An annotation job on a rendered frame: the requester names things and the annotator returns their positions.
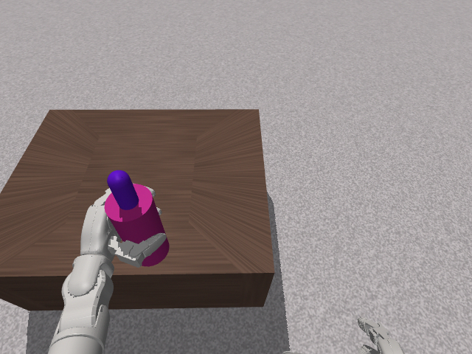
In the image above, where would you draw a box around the right robot hand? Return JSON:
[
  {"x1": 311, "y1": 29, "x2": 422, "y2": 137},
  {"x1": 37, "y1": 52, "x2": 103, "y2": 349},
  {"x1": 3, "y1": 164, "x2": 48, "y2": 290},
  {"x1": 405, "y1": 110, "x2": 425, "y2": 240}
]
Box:
[{"x1": 358, "y1": 317, "x2": 404, "y2": 354}]

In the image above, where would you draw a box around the left robot arm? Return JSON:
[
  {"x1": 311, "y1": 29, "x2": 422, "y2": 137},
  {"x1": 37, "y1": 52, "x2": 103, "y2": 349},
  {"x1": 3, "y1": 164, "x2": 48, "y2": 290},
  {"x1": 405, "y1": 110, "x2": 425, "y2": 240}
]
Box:
[{"x1": 48, "y1": 254, "x2": 114, "y2": 354}]

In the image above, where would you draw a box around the bottle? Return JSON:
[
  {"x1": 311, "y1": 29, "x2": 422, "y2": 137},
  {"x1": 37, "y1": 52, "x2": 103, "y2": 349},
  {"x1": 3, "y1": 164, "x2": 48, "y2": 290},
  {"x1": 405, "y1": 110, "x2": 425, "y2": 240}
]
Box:
[{"x1": 105, "y1": 170, "x2": 170, "y2": 266}]

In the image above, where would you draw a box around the left robot hand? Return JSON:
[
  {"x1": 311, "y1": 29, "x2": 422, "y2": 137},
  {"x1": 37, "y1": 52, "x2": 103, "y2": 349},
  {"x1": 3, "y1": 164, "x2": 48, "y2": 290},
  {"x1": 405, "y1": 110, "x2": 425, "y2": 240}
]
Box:
[{"x1": 80, "y1": 187, "x2": 167, "y2": 268}]

